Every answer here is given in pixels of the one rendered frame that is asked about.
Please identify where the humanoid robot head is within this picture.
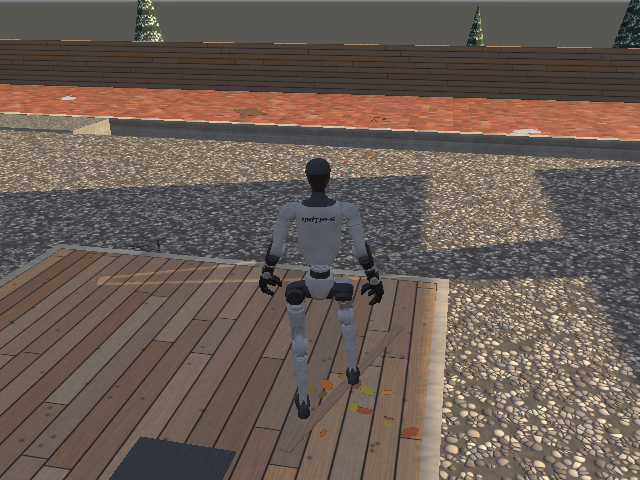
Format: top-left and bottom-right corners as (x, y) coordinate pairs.
(301, 158), (336, 207)

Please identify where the robot right upper arm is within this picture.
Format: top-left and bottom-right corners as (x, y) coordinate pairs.
(339, 201), (368, 258)

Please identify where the right robot hand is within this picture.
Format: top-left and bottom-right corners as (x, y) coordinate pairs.
(361, 281), (384, 305)

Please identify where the robot left shin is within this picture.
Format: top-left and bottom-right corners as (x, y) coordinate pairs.
(292, 339), (308, 405)

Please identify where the right robot forearm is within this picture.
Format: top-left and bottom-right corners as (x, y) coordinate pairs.
(358, 242), (381, 285)

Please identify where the left robot forearm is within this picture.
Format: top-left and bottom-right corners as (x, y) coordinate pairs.
(261, 241), (280, 279)

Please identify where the left robot hand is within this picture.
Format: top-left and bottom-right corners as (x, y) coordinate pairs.
(259, 275), (282, 296)

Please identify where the robot left upper arm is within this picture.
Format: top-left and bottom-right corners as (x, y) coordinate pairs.
(269, 202), (298, 257)

